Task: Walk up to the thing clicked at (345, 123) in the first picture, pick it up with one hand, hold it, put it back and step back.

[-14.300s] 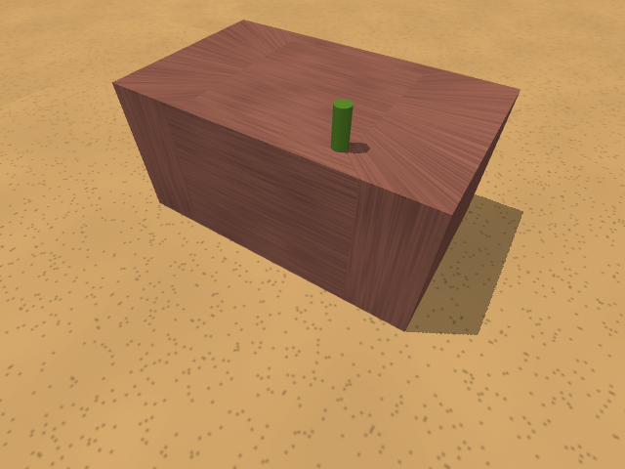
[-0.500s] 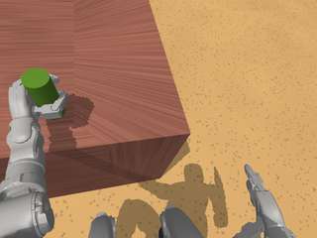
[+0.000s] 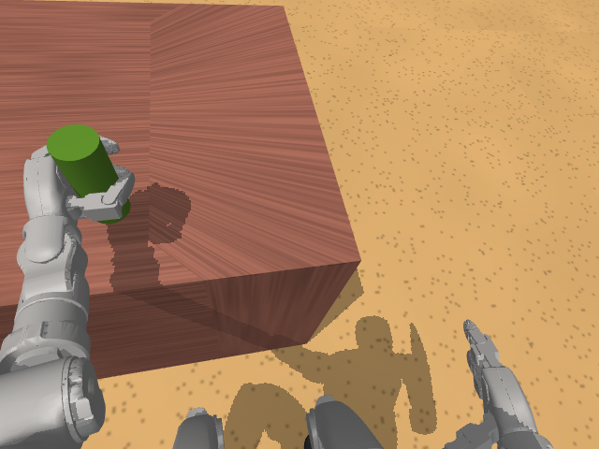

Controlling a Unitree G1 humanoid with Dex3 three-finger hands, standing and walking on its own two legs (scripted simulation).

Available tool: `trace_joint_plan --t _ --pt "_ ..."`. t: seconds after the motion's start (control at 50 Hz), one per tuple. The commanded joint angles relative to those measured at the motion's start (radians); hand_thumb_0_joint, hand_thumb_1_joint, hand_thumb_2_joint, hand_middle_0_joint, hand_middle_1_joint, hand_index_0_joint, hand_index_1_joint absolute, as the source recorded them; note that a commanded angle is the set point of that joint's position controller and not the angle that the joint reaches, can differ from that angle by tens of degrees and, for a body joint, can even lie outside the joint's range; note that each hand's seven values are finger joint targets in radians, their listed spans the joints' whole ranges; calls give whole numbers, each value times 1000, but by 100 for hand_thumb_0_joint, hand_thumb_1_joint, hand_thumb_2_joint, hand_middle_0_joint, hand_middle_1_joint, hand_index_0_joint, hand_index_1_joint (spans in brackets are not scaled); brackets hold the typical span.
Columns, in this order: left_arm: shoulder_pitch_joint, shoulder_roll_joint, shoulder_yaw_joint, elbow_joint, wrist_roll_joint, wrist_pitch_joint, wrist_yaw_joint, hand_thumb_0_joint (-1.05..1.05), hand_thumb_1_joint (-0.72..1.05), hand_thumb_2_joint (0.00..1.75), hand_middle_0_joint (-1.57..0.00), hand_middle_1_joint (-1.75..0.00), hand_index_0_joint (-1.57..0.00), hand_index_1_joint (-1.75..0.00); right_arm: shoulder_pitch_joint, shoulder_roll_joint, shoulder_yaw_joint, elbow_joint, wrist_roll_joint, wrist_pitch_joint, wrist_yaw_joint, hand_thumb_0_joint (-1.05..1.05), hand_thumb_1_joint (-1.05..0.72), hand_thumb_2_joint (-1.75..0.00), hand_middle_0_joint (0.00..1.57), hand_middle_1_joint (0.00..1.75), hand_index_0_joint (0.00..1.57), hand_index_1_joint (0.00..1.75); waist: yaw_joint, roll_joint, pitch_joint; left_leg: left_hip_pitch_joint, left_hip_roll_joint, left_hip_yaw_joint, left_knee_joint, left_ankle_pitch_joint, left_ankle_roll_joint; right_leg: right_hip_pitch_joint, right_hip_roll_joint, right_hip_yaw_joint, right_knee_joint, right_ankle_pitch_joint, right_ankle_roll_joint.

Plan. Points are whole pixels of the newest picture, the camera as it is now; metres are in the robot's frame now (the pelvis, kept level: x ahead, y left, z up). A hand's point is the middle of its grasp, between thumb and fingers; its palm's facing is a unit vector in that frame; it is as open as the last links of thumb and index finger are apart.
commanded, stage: lift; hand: left
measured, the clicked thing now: (94, 179) +0.48 +0.21 +0.05
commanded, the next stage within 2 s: hold in 1.40 s
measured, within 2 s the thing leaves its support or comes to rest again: neither
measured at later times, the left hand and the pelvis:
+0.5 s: hand (86, 169) +0.46 +0.20 +0.10, palm faces +0.12 -0.99 -0.01, open 7.1 cm; pelvis +0.02 +0.01 +0.02, yaw +0 degrees
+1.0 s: hand (76, 182) +0.39 +0.18 +0.16, palm faces +0.15 -0.99 -0.01, open 7.1 cm; pelvis +0.02 -0.01 +0.05, yaw +1 degrees
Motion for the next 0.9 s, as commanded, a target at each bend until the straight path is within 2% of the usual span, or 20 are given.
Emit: trace_joint_plan --t 0.0,0.06,0.12,0.16,0.24,0.28,0.32,0.38,0.44,0.46,0.48,0.52,0.6,0.62,0.64,0.68,0.74,0.76,0.78,0.88 --pt "-447 233 34 -252 -20 -82 10 0 44 140 -139 -146 -139 -148 3 -138 -87 -158 10 -51 -21 0 55 -5 5 5 5 5 7 158 -450 376 -35 15 -149 289 28 174 22 -31 -144 315 -46" --pt "-441 225 27 -250 -20 -78 0 0 52 134 -139 -145 -140 -145 8 -141 -88 -168 12 -51 -22 0 55 -5 5 5 5 5 3 142 -483 407 -32 11 -155 327 27 189 24 -36 -143 340 -47" --pt "-399 233 28 -257 -26 -67 -8 0 53 132 -136 -144 -138 -143 15 -178 -126 -176 17 -51 -30 0 54 -5 5 5 5 5 7 140 -480 425 -35 14 -169 307 27 209 23 -33 -161 333 -43" --pt "-398 217 19 -288 -28 -59 -5 0 53 131 -136 -143 -138 -142 37 -147 -102 -147 18 -48 -27 0 54 -5 5 5 5 5 22 157 -463 419 -38 19 -182 292 24 220 22 -32 -171 323 -43" --pt "-395 197 -2 -377 -44 -43 -7 0 53 132 -136 -143 -138 -143 5 -163 -117 -188 28 -50 -36 0 54 -5 5 5 5 5 35 150 -520 493 -32 16 -190 383 22 257 24 -35 -179 383 -45" --pt "-379 172 -18 -396 -45 -36 -3 0 50 131 -134 -141 -136 -141 42 -125 -87 -113 24 -45 -33 0 54 -5 5 5 5 5 49 186 -485 496 -31 17 -194 430 17 255 23 -39 -175 409 -48" --pt "-330 160 -20 -394 -48 -18 4 0 51 130 -133 -140 -135 -140 -9 -164 -130 -137 30 -47 -40 0 55 -5 5 5 5 5 52 153 -453 505 -30 16 -215 408 17 257 24 -40 -191 389 -47" --pt "-320 129 -45 -476 -50 -2 7 0 51 130 -132 -140 -134 -139 25 -126 -98 -109 30 -40 -34 0 55 -5 5 5 5 5 63 190 -460 564 -24 12 -239 446 7 263 24 -48 -200 389 -52" --pt "-206 106 -39 -473 -63 35 13 0 50 131 -132 -140 -134 -140 56 -156 -133 -76 37 -33 -38 0 56 -5 5 5 5 5 71 139 -426 571 -25 17 -255 473 11 303 25 -49 -218 424 -47" --pt "-221 108 -47 -553 -66 39 11 0 49 130 -131 -139 -133 -139 43 -143 -122 -60 39 -30 -36 0 56 -5 5 5 5 5 82 154 -433 580 -26 19 -259 477 13 314 25 -47 -225 433 -46" --pt "-212 74 -65 -535 -70 54 9 0 46 129 -131 -139 -133 -138 32 -132 -117 -57 38 -31 -36 0 56 -5 5 5 5 5 76 145 -399 567 -29 24 -268 445 14 315 24 -46 -237 415 -44" --pt "-179 78 -67 -610 -74 82 24 0 47 130 -132 -139 -134 -139 5 -170 -157 -72 49 -33 -44 0 56 -5 5 5 5 5 83 115 -399 579 -29 25 -291 421 16 344 23 -45 -249 405 -44" --pt "-122 17 -96 -684 -91 121 40 0 48 129 -131 -138 -133 -138 -11 -144 -140 -50 57 -33 -54 0 56 -5 5 5 5 5 96 77 -347 581 -35 32 -317 407 16 379 23 -46 -270 406 -40" --pt "-85 29 -79 -697 -93 130 44 0 46 130 -131 -139 -133 -139 -17 -146 -146 -18 61 -30 -57 0 56 -4 5 5 5 5 113 62 -309 560 -37 31 -330 384 18 381 23 -46 -279 388 -40" --pt "-77 21 -95 -732 -93 138 43 0 47 130 -131 -139 -133 -139 -17 -142 -143 -30 64 -30 -57 0 56 -4 5 5 5 5 107 53 -326 576 -38 35 -336 387 20 399 22 -43 -286 397 -38" --pt "-73 8 -106 -771 -90 154 46 0 47 130 -131 -139 -133 -139 -25 -104 -99 -40 68 -32 -57 0 56 -5 5 5 5 5 117 39 -327 585 -42 41 -346 382 22 427 18 -39 -300 401 -34" --pt "4 11 -95 -800 -94 182 51 0 43 131 -130 -139 -132 -139 -4 -131 -140 50 71 -26 -66 0 57 -5 5 5 5 5 127 45 -288 590 -51 54 -359 392 22 446 14 -33 -325 426 -28" --pt "-10 6 -95 -822 -99 193 50 0 47 132 -130 -140 -132 -140 0 -151 -157 48 71 -28 -68 0 57 -4 5 5 5 5 111 41 -300 613 -48 55 -361 403 23 451 12 -31 -326 436 -28" --pt "-23 4 -103 -856 -97 202 54 0 47 131 -130 -140 -132 -140 -3 -126 -137 91 72 -29 -66 0 57 -4 5 5 5 5 130 77 -281 616 -51 57 -369 401 20 446 10 -31 -331 429 -30" --pt "9 -32 -128 -927 -99 235 68 0 45 132 -131 -140 -132 -140 -68 -108 -115 88 80 -49 -78 0 56 -5 5 5 5 5 133 44 -251 639 -53 56 -403 352 18 483 7 -34 -365 384 -30"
